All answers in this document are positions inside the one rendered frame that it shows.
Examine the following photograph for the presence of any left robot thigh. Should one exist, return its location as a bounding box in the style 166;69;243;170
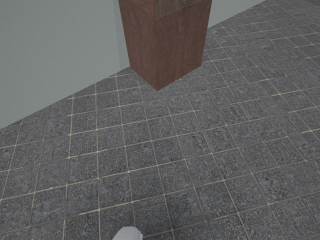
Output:
112;226;143;240

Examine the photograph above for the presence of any cabinet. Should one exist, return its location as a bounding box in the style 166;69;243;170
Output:
118;0;212;91

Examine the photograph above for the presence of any drawer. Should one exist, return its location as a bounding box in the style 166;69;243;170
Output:
155;0;200;18

